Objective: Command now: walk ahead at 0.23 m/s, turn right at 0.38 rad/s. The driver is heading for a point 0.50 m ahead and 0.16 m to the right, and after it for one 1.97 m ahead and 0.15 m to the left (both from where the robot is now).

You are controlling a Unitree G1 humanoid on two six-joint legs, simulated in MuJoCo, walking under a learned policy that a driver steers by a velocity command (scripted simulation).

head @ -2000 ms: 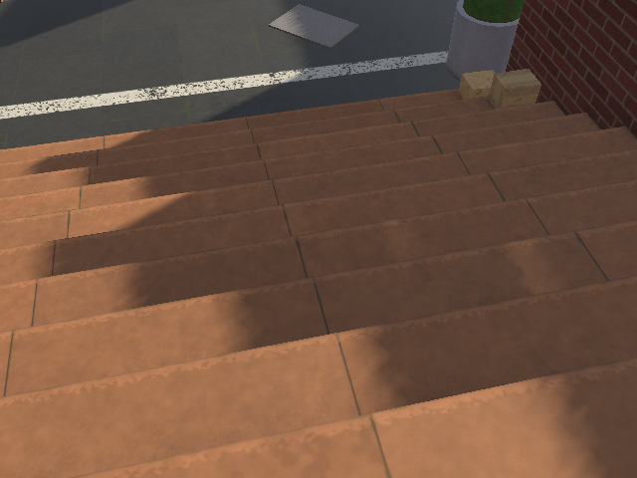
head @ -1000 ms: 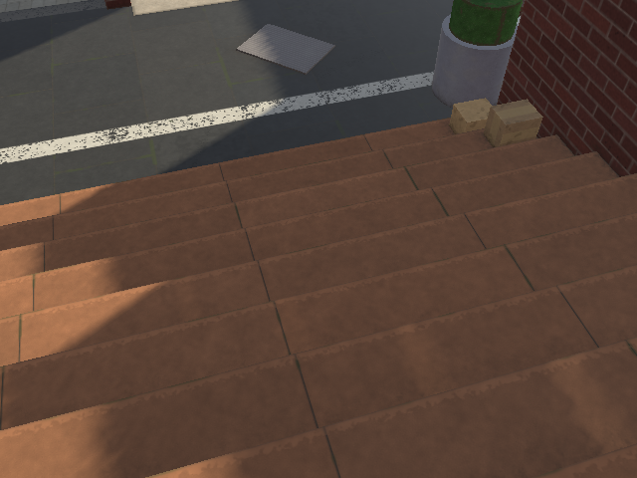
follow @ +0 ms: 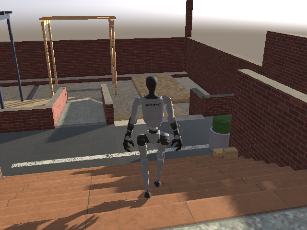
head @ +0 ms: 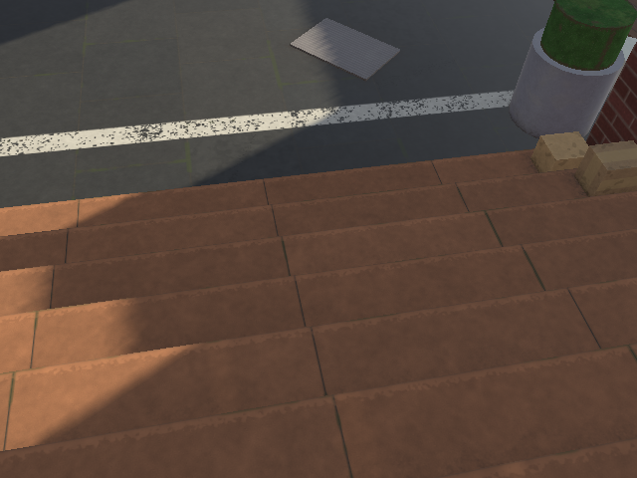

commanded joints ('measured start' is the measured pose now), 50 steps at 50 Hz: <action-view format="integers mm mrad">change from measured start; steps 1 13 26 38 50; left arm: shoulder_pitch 515 -3 -194 -349 -235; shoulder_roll -6 -13 -12 -35 126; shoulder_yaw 13 -28 5 -23 48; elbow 98 -184 -387 -461 -430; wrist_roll -9 24 -3 -25 3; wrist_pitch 65 -6 194 165 137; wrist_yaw -7 75 -15 -39 -2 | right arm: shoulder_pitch -429 -179 -87 52 -38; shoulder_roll -182 -191 -116 -225 -175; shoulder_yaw -36 40 34 -25 -5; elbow -150 -340 -314 -319 -433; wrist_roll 68 -24 24 -11 -29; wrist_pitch -53 105 98 159 164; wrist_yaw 9 -23 16 20 79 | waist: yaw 377 -36 82 -29 -53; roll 58 66 105 191 10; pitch -228 40 -35 -108 -169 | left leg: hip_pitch -618 -255 -57 129 -274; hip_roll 121 146 314 390 38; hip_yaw -53 -347 -199 66 -143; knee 191 -114 -517 -353 117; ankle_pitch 387 324 640 867 58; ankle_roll -39 -116 145 101 -101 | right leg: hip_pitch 933 -150 -445 31 103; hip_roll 24 -167 -37 -35 -100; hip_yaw -54 632 67 -143 450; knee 17 -319 855 39 -487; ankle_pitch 477 -261 -350 -529 -690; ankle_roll -93 -277 -1 -85 -276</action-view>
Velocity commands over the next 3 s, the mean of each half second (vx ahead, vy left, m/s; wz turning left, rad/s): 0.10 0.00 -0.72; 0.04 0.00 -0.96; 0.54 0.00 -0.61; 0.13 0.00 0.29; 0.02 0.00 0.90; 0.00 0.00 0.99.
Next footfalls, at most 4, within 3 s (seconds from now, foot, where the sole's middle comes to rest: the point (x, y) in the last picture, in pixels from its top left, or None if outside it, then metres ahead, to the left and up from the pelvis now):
0.08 right None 0.24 -0.01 -0.89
0.32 left None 0.34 0.17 -0.96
0.80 right None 0.36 -0.03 -0.96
1.32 left None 0.53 0.15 -1.09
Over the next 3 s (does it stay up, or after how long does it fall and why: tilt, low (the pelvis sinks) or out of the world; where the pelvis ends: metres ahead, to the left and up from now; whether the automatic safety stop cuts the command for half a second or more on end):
stays up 0.44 -0.14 -0.26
